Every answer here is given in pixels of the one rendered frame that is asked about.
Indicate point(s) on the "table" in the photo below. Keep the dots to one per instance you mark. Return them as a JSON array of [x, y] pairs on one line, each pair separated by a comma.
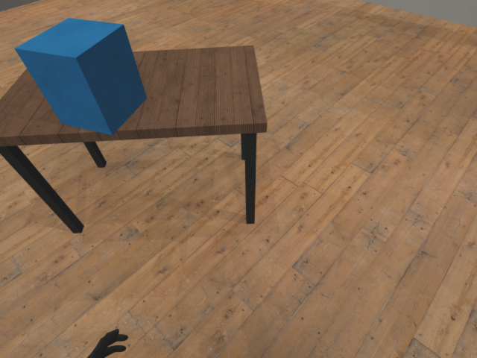
[[190, 92]]

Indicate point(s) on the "robot left hand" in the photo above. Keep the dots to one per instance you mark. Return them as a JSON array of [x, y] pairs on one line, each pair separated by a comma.
[[102, 350]]

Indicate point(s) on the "carton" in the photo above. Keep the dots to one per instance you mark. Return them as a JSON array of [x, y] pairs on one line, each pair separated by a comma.
[[87, 72]]

